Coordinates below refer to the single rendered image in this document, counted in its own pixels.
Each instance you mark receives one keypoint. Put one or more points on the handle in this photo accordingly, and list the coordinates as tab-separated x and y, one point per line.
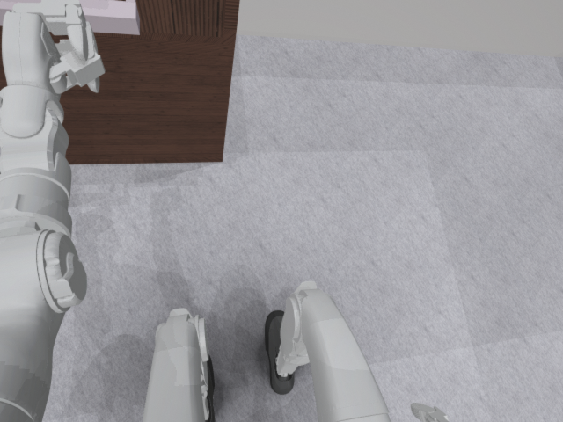
105	16

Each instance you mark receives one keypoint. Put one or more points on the right robot shin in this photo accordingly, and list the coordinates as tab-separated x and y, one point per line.
292	354

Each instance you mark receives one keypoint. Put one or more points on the robot left forearm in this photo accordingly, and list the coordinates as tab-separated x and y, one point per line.
35	176

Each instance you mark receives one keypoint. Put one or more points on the left robot upper arm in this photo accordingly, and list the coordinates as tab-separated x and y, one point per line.
41	277

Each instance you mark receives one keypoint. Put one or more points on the drawer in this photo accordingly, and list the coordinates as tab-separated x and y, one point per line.
189	17

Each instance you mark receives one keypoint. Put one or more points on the right robot thigh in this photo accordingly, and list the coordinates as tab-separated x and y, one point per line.
344	386

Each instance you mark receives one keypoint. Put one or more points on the robot left hand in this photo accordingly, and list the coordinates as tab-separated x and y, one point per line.
29	52

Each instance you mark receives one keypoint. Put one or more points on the cabinet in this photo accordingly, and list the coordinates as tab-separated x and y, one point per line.
164	98

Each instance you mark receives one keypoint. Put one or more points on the robot right hand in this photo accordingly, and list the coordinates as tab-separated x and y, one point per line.
428	414

